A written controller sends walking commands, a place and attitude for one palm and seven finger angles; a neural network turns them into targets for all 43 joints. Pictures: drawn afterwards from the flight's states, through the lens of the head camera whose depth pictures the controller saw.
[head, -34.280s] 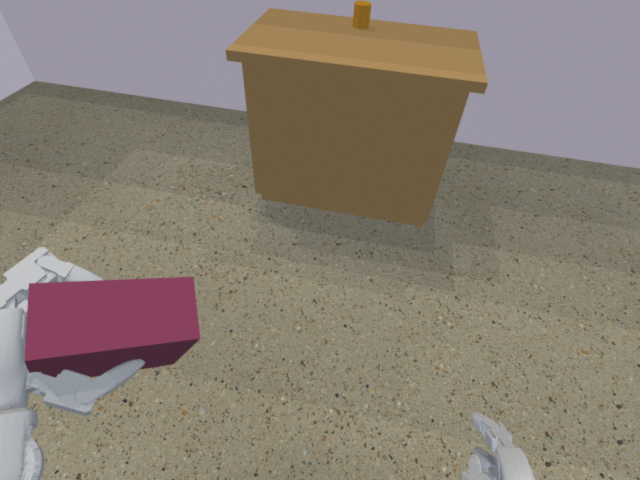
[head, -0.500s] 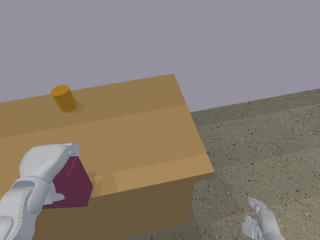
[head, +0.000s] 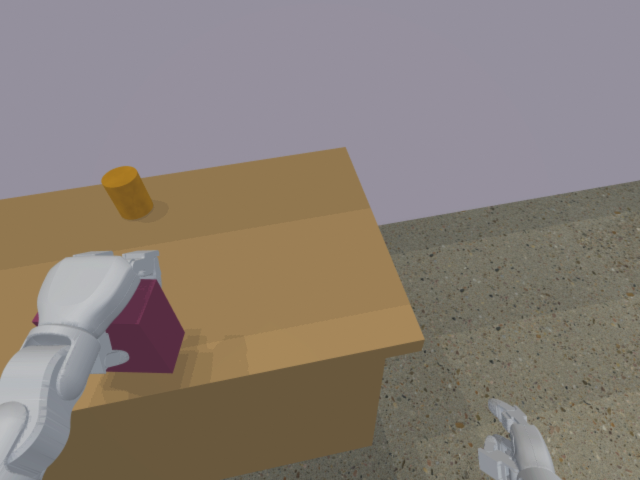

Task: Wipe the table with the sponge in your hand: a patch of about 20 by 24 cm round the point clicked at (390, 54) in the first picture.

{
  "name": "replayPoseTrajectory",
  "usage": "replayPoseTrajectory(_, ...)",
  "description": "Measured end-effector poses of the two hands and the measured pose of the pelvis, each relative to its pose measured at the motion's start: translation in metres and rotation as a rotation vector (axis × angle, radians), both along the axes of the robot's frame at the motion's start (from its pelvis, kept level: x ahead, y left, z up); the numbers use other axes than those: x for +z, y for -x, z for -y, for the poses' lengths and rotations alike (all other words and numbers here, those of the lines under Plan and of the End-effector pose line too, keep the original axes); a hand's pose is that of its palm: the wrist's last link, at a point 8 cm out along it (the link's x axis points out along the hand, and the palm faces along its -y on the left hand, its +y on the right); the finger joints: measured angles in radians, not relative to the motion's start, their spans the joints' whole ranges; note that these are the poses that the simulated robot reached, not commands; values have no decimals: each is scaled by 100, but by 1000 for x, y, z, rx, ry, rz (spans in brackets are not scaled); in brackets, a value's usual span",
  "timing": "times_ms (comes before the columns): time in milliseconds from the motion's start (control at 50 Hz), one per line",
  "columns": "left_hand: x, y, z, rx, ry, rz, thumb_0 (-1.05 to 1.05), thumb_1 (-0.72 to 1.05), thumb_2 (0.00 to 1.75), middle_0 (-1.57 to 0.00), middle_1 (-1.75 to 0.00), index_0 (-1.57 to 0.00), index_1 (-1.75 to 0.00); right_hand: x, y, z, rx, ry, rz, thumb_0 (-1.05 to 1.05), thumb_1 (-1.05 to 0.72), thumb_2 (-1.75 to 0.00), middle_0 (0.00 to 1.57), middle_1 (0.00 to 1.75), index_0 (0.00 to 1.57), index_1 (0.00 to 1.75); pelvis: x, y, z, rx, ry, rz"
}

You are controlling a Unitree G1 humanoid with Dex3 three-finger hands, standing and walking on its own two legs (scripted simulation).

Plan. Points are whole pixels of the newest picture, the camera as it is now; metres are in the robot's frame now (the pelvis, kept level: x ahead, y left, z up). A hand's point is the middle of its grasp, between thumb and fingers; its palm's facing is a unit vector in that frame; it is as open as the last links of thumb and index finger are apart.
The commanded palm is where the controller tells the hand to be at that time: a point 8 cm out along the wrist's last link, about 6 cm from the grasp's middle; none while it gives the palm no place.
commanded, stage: move the sponge above the wiping area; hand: left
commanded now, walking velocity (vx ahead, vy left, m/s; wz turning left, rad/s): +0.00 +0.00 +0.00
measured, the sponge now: (125, 336) +0.24 +0.31 +0.04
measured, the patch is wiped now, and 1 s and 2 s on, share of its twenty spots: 0.00 0.00 0.15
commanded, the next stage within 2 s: lower the sponge onto the table in 0.34 s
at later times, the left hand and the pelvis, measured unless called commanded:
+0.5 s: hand (97, 284) +0.26 +0.32 +0.12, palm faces +0.09 +0.00 -1.00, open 10.0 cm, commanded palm +0.22 +0.33 +0.16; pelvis +0.01 +0.00 +0.00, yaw +0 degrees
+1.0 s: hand (78, 299) +0.24 +0.35 +0.11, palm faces +0.03 -0.03 -1.00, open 10.0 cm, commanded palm +0.21 +0.32 +0.15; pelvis +0.01 +0.00 +0.00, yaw +0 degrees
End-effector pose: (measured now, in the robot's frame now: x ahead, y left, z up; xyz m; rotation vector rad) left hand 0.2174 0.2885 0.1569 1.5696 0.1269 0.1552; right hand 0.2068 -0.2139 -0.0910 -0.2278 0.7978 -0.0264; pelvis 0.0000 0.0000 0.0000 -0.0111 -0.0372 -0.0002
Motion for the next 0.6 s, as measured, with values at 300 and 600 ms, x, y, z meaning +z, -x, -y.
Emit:
replayPoseTrajectory(300,-29,-2,-22,178,89,-197,0,-52,107,-74,-136,-76,-137,-4,-2,13,-16,2,-1,1,-91,-90,20,30,20,30,0,-3,0,13,0,-20)
replayPoseTrajectory(600,4,-11,-53,316,38,-33,0,-51,107,-74,-136,-76,-137,-5,-11,5,-28,-50,-20,1,-91,-90,20,30,20,30,0,-12,-1,4,0,-30)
